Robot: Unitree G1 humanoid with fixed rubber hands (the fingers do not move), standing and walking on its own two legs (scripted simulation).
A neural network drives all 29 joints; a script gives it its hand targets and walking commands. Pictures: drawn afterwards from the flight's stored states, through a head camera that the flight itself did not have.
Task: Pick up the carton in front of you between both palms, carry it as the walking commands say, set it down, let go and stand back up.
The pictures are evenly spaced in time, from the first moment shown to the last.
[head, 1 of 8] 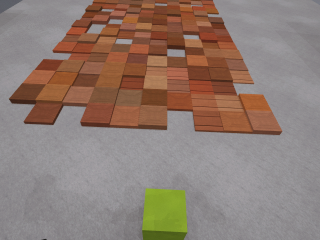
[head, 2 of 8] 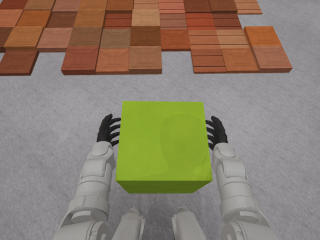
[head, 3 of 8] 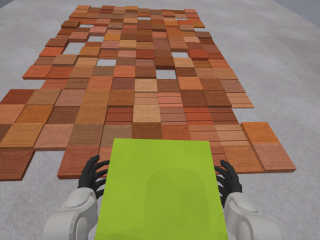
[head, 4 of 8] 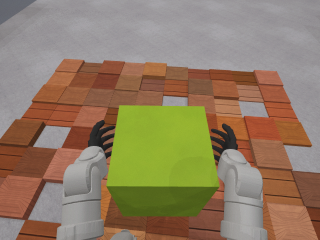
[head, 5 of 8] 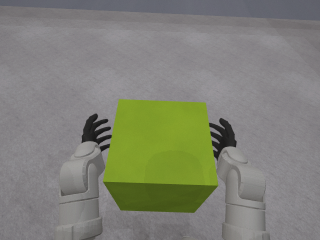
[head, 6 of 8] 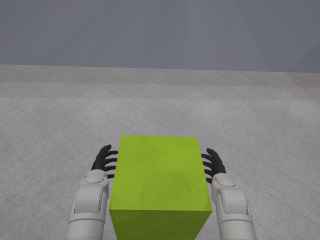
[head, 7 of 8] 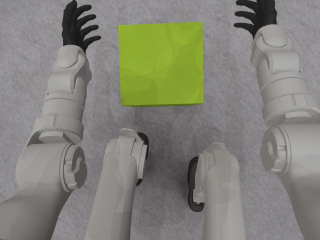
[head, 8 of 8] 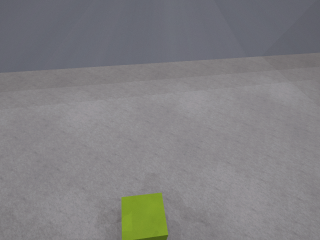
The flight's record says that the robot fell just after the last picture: no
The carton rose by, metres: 0.80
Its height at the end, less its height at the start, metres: +0.00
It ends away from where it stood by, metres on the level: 6.57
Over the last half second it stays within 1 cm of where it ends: yes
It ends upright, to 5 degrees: yes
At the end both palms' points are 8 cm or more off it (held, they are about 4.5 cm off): yes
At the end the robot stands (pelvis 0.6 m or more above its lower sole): yes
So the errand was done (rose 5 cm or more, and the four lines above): yes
